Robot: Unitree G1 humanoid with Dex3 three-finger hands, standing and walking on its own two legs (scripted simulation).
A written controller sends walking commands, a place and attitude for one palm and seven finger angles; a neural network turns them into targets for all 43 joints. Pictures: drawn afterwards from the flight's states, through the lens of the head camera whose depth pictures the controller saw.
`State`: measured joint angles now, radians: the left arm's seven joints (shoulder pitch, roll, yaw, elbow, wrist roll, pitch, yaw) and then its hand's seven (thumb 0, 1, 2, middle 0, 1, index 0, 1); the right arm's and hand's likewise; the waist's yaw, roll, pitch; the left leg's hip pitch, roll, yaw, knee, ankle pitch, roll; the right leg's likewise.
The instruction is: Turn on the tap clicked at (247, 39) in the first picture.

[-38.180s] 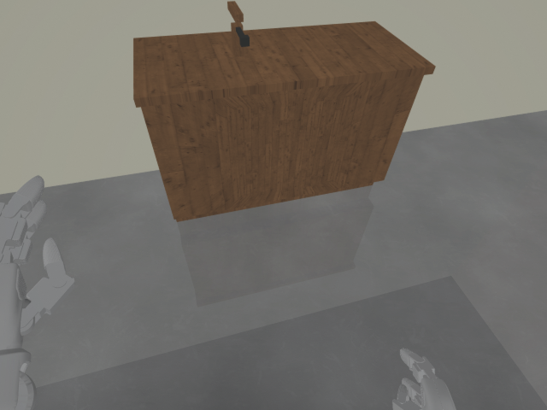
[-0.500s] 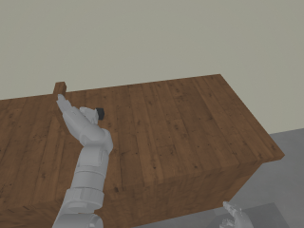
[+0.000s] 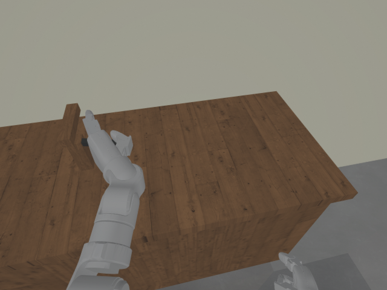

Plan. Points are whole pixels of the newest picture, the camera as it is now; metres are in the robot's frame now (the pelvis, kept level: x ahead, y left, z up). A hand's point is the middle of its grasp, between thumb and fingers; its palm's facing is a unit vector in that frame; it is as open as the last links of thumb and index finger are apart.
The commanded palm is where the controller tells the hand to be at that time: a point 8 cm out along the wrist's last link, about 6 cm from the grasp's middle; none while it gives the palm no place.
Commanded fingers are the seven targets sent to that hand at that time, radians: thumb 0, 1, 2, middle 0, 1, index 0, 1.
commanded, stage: draw the hand back beside the body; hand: left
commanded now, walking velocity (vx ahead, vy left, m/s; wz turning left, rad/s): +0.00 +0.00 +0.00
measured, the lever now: (122, 143) +0.44 +0.23 +0.04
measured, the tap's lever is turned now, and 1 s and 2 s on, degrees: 75 75 75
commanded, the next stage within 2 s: step back with the hand held close in 1.40 s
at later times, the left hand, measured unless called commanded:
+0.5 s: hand (95, 173) +0.27 +0.20 +0.15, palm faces +0.26 -0.94 -0.23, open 7.7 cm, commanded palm +0.24 +0.25 +0.15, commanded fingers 0.00 0.90 0.90 -0.18 -0.24 -0.18 -0.24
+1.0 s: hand (53, 196) +0.22 +0.25 +0.15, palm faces +0.32 -0.91 -0.27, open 7.5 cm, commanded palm +0.18 +0.29 +0.17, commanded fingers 0.00 0.90 0.90 -0.20 -0.30 -0.20 -0.30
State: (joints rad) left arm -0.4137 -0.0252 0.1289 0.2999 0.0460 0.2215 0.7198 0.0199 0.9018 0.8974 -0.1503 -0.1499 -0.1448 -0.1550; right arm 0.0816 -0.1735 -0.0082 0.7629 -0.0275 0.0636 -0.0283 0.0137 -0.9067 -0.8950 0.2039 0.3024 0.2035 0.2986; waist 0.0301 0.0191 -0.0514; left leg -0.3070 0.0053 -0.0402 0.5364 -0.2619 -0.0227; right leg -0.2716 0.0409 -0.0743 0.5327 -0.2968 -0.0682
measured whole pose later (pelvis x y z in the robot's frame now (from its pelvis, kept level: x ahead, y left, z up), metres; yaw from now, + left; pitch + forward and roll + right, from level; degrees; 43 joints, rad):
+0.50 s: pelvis -0.01 +0.01 +0.01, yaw -1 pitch -5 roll +0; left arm 0.04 0.29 0.09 -0.03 -0.08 -0.10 0.13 0.02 0.90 0.90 -0.17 -0.21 -0.17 -0.22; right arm 0.13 -0.23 0.02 0.68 0.03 -0.01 -0.07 0.02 -0.91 -0.90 0.20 0.30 0.20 0.30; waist 0.05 0.06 0.06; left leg -0.10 0.02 -0.02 0.37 -0.18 -0.01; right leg -0.06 0.05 -0.05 0.34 -0.19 -0.06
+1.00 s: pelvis +0.00 +0.03 +0.01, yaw -1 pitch -5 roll -1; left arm 0.35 0.31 0.18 -0.33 -0.08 -0.09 0.10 0.02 0.89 0.90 -0.20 -0.29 -0.20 -0.29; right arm 0.14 -0.22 0.03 0.64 0.00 -0.03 -0.05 0.02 -0.91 -0.90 0.20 0.30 0.20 0.30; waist 0.07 0.03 0.04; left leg -0.08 0.00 -0.01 0.39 -0.21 0.01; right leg -0.03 0.03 -0.04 0.34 -0.21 -0.03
